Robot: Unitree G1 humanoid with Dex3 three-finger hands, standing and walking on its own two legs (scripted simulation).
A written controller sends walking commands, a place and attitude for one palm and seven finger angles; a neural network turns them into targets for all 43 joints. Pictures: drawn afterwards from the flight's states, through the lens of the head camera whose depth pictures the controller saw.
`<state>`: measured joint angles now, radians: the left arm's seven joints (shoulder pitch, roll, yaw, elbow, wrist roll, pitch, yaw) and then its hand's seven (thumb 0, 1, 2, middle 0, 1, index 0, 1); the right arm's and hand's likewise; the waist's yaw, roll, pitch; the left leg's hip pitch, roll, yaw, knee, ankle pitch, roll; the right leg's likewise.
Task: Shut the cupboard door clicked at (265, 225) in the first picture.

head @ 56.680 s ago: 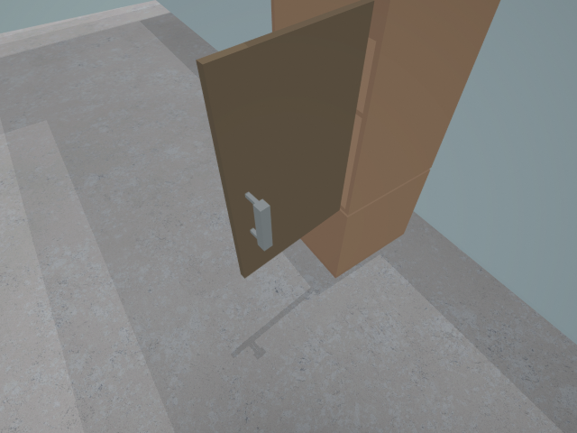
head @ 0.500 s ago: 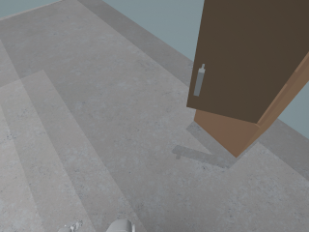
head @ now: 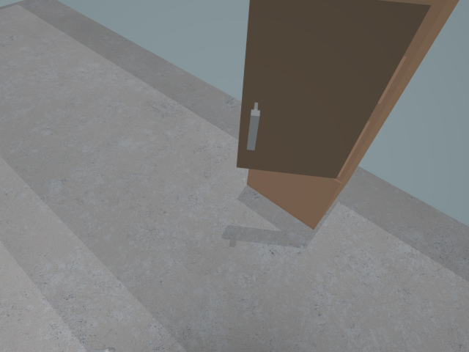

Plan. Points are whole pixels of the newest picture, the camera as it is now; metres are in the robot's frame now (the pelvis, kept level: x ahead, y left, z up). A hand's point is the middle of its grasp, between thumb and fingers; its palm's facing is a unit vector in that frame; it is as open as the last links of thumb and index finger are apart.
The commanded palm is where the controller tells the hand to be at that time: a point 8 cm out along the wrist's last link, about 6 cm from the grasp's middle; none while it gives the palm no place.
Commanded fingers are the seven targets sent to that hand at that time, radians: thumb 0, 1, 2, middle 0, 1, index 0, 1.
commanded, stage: take the last steps up to it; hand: left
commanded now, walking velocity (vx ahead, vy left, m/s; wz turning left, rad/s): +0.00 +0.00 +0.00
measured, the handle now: (253, 126) +0.73 -0.03 -0.11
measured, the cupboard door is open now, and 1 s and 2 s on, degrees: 33 33 33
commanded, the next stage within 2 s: come to a stop and stand still in 0.80 s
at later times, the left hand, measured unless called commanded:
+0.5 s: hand out of the picture +0.11 +0.17 -0.20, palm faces -0.09 -0.99 -0.13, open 7.4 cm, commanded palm none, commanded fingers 0.00 0.90 0.90 -0.20 -0.30 -0.20 -0.30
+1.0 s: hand (234, 245) +0.37 +0.01 -0.17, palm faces -0.20 -0.96 -0.20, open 7.3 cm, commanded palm none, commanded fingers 0.00 0.90 0.90 -0.20 -0.30 -0.20 -0.30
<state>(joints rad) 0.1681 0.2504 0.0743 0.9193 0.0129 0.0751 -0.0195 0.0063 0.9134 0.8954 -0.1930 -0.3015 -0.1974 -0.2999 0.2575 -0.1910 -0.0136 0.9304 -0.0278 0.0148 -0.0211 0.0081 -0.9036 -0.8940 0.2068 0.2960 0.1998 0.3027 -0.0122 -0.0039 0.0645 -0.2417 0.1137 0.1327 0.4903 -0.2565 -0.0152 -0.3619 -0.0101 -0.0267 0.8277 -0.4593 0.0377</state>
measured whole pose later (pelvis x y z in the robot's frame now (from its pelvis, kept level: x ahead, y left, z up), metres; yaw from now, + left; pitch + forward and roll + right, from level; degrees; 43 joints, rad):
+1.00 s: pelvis +0.24 -0.14 -0.01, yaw -10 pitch +1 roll +0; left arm 0.12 0.16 0.03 1.00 0.02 -0.03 0.01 0.00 0.91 0.90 -0.19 -0.30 -0.20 -0.30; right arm 0.31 -0.20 -0.05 1.07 -0.01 0.01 -0.02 0.01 -0.91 -0.89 0.20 0.30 0.20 0.30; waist -0.05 0.03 0.10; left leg -0.38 0.10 0.06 1.11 -0.49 -0.03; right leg -0.32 -0.02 -0.12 0.51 -0.20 -0.04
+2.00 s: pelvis +0.24 -0.14 -0.01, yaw -9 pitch -2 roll +0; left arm 0.30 0.13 0.02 1.11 0.01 0.03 0.03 0.01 0.91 0.89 -0.20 -0.30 -0.20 -0.30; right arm 0.39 -0.16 -0.03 1.14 -0.02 0.01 -0.02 0.01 -0.91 -0.89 0.20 0.30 0.19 0.30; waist -0.03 -0.05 0.02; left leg -0.29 0.00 0.04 0.50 -0.18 0.02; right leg -0.08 -0.03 0.02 0.47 -0.36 0.03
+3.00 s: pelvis +0.20 -0.12 -0.01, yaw -6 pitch -1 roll -2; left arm 0.50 0.15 0.00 1.11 0.02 0.03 0.02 0.00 0.91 0.90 -0.19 -0.30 -0.20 -0.30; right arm 0.29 -0.14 -0.03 1.06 -0.02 0.02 -0.01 0.01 -0.91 -0.89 0.20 0.30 0.20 0.30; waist 0.00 -0.04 -0.02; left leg -0.41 0.01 0.02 0.58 -0.15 0.05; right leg -0.20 -0.02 -0.03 0.62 -0.43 0.00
